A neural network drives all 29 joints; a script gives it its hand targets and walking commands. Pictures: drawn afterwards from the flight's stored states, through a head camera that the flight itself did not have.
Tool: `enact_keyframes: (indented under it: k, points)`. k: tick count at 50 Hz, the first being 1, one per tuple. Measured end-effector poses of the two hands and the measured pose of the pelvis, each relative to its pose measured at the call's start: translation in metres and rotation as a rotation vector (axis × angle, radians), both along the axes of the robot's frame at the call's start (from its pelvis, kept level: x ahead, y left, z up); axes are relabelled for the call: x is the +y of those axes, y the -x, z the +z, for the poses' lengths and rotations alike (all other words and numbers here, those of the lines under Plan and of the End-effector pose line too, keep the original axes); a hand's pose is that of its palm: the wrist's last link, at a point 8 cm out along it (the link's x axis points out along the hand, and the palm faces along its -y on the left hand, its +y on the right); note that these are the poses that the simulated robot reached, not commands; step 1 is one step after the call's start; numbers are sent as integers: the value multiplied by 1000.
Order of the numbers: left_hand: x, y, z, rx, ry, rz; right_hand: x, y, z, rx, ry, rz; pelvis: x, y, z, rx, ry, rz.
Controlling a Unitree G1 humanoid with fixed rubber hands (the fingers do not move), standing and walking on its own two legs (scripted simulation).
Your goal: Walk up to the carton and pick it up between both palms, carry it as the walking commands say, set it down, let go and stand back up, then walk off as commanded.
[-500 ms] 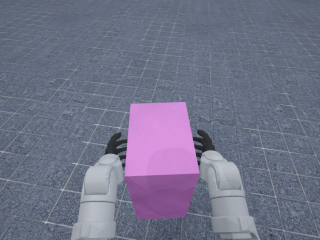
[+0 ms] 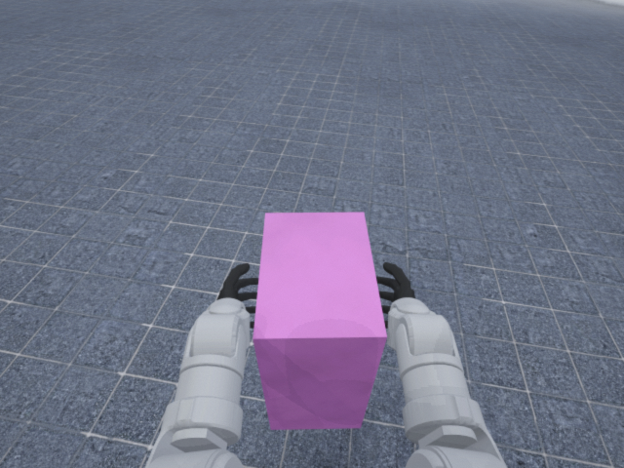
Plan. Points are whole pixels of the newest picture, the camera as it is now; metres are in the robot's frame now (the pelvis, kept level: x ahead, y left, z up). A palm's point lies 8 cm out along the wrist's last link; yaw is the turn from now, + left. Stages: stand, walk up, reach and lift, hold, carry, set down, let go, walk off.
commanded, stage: hold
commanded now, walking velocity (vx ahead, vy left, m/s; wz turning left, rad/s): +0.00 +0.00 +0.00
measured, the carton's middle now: (315, 325) +0.34 -0.01 -0.02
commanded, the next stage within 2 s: set down in 0.44 s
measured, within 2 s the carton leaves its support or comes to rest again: neither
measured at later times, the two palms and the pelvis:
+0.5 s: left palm (235, 304) +0.32 +0.11 +0.06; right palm (408, 309) +0.31 -0.13 +0.06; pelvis +0.00 +0.00 +0.00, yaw -2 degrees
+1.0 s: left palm (243, 323) +0.35 +0.10 -0.02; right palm (395, 327) +0.33 -0.14 -0.01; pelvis +0.02 +0.00 +0.00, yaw -2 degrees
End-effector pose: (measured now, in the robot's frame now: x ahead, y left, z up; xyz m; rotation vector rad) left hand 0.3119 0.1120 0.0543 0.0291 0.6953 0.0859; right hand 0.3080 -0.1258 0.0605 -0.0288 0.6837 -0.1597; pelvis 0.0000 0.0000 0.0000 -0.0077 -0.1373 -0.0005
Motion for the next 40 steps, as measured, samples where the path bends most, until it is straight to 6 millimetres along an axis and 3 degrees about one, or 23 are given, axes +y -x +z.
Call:
enact_keyframes:
  k: [10, 20, 30, 40]
  points:
    - [-4, 0, 16, -12, -17, -21, -5, 2, 15, -12, 3, 0, 4, 16, -4, -43, 4, -17]
    - [-7, -7, 13, 2, -40, -37, -8, -2, 9, 3, 13, 10, 4, 13, -4, -37, 0, -17]
    - [-7, -9, -9, 23, 1, -9, -8, -1, -15, 21, -22, -26, 1, -5, 0, -30, -6, -42]
    - [-10, -26, -38, 39, -24, -40, -11, -16, -43, 41, 8, -9, 1, -17, -1, 41, -9, -41]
